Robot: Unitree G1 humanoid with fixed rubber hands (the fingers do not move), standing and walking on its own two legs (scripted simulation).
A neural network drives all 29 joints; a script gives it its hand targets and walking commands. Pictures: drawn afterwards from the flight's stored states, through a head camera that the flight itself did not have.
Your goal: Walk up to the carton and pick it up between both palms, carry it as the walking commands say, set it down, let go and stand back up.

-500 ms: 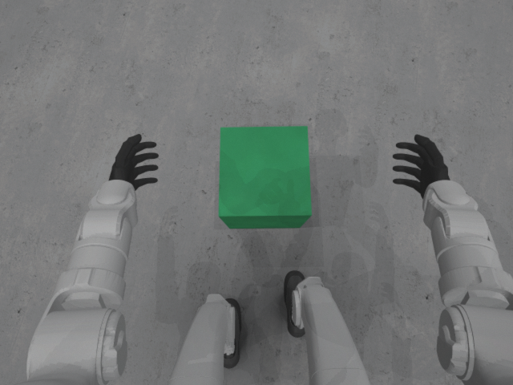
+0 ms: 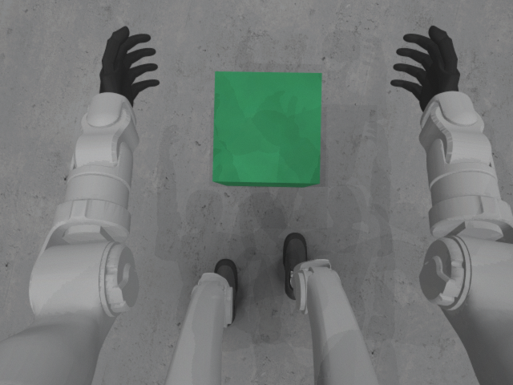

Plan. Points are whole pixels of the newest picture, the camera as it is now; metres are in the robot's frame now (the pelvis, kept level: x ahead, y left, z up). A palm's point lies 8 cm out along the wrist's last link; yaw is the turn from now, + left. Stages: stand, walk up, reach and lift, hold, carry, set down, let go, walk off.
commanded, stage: reach and lift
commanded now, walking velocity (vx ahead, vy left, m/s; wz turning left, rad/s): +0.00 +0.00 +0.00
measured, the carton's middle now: (266, 138) +0.52 -0.04 -0.53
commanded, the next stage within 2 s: none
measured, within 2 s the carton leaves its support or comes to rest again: neither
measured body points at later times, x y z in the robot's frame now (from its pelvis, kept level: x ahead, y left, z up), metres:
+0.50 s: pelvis -0.02 +0.02 -0.10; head +0.31 -0.01 +0.20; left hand +0.52 +0.16 -0.23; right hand +0.50 -0.26 -0.23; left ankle +0.03 +0.13 -0.63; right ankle +0.10 -0.10 -0.63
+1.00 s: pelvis -0.05 +0.01 -0.23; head +0.31 -0.02 +0.04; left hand +0.52 +0.15 -0.37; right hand +0.50 -0.26 -0.38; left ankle +0.03 +0.13 -0.63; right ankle +0.10 -0.10 -0.63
